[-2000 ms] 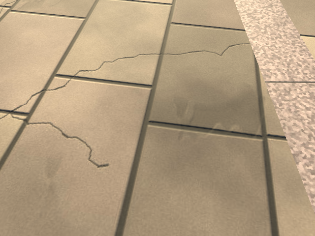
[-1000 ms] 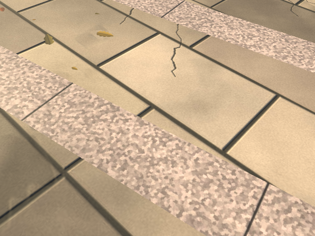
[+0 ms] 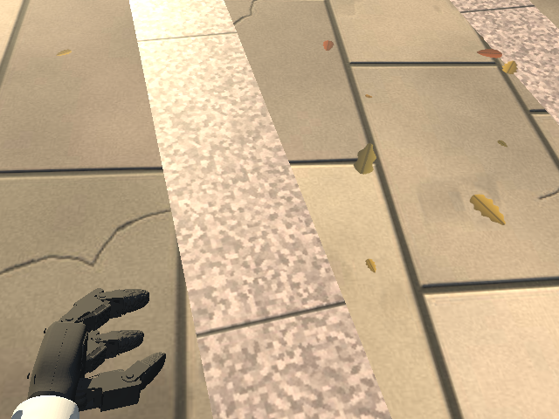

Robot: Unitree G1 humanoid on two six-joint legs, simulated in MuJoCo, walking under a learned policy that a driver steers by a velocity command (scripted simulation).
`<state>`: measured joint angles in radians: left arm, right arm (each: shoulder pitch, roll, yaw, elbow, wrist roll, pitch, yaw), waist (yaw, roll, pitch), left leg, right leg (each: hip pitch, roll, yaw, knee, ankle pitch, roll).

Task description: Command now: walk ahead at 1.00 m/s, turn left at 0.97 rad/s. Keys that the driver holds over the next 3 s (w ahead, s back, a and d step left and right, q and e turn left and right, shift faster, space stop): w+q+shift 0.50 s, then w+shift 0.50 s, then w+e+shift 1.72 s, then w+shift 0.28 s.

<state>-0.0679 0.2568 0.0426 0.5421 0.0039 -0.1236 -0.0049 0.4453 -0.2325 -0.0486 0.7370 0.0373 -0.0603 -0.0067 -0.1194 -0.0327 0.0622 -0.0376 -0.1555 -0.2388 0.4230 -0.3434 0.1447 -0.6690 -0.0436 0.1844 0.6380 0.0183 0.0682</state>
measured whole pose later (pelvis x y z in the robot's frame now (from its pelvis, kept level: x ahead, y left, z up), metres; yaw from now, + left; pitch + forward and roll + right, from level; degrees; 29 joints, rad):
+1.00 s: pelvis +0.78 +0.24 -0.01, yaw +42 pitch +1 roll +0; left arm 0.03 0.27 0.00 0.66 -0.02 -0.11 -0.04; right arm 0.46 -0.24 -0.04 0.80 0.02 -0.10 0.01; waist -0.10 -0.04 0.04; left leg 0.17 -0.09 -0.05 0.21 -0.39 0.09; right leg -0.72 -0.10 0.02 0.54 0.23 0.01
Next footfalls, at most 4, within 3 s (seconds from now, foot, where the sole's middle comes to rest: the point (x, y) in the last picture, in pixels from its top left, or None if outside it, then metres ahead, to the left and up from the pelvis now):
0.12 right None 0.34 -0.17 -0.78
0.60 left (151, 359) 0.63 0.21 -0.78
1.10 right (101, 206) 1.12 0.37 -0.78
1.52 left None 1.33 0.78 -0.78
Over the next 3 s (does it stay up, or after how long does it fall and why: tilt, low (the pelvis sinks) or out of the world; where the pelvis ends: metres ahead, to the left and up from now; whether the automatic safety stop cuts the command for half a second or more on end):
stays up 2.31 0.36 -0.02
